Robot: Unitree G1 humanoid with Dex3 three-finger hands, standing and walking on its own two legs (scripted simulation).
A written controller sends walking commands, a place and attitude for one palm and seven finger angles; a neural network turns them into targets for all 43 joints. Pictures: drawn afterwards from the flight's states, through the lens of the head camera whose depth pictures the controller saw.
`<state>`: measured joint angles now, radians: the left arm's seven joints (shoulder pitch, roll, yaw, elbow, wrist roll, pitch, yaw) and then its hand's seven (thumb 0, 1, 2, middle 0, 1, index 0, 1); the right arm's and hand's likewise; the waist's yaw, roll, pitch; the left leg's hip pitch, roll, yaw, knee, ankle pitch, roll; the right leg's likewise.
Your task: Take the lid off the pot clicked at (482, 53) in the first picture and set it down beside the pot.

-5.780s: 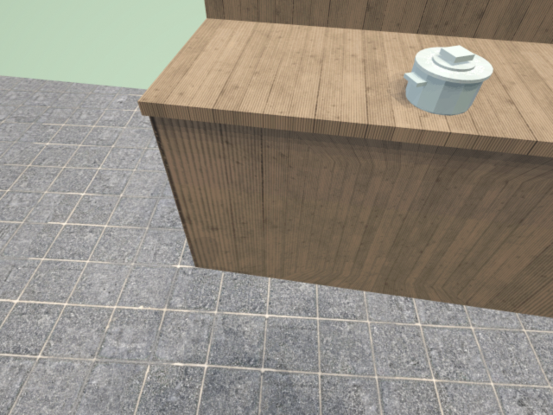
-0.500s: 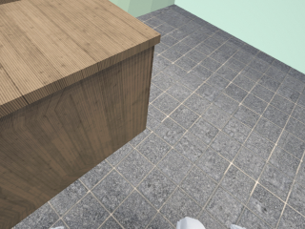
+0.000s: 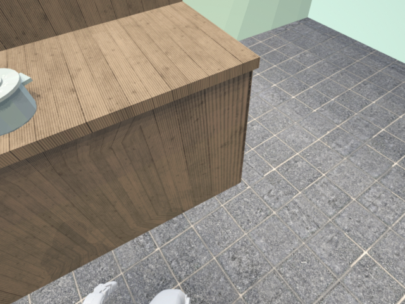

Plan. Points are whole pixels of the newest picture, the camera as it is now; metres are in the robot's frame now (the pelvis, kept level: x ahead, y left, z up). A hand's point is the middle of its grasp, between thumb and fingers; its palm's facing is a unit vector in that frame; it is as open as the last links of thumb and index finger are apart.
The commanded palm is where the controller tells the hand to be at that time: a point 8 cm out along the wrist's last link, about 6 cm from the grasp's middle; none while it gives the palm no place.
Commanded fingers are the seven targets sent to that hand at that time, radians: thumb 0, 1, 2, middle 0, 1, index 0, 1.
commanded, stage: turn to face it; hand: left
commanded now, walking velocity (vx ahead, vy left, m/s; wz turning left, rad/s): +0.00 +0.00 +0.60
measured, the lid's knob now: out of the picture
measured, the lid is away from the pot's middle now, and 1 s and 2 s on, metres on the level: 0.00 0.00 0.00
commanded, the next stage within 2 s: take the last steps up to it in 0.82 s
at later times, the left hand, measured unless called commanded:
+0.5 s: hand out of the picture -0.03 +0.29 -0.18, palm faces +0.34 -0.90 -0.26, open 7.4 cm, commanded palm none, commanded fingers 0.00 0.90 0.90 -0.20 -0.30 -0.20 -0.30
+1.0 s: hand out of the picture +0.02 +0.24 -0.15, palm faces +0.45 -0.85 -0.27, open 7.4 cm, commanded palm none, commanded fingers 0.00 0.90 0.90 -0.20 -0.30 -0.20 -0.30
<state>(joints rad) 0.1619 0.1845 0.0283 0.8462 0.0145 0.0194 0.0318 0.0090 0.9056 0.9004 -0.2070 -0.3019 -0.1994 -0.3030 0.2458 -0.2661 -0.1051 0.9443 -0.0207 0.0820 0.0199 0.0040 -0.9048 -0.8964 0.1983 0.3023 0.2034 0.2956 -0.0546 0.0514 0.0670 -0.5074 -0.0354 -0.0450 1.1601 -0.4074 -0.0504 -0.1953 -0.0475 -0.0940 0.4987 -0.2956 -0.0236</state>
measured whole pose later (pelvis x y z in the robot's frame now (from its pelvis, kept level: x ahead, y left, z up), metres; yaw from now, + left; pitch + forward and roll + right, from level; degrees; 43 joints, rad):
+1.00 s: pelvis +0.02 +0.03 +0.00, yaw +27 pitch -1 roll +1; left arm 0.19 0.16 0.02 0.92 0.01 0.01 0.03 0.01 0.91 0.90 -0.21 -0.30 -0.20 -0.30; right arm 0.29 -0.22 -0.07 1.01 -0.02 0.07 -0.01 0.00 -0.90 -0.90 0.20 0.30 0.20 0.30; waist -0.03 0.05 0.05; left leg -0.40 -0.06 -0.06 0.99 -0.45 -0.01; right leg -0.20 -0.02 -0.07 0.49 -0.28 -0.04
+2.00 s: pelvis +0.21 +0.21 -0.02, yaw +30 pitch -1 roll +0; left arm 0.13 0.15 0.03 0.97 0.02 -0.03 0.03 0.00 0.91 0.90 -0.20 -0.30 -0.20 -0.30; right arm 0.34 -0.15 -0.04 1.11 0.00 0.01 -0.04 0.00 -0.91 -0.90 0.20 0.30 0.20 0.30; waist -0.04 0.04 0.11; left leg -0.31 0.01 0.02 1.10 -0.53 0.00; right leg -0.38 0.00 -0.11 0.58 -0.19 -0.07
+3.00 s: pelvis +0.19 +0.21 -0.01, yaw +29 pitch -1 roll +1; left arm 0.27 0.15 -0.01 1.05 0.01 0.00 0.04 0.01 0.92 0.90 -0.21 -0.30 -0.20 -0.30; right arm 0.34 -0.15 -0.01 1.04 -0.01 0.01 -0.01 0.00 -0.91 -0.90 0.20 0.30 0.20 0.30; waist -0.03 0.06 0.02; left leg -0.29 0.04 0.00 0.60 -0.30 -0.04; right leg -0.23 -0.03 0.01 0.63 -0.38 0.01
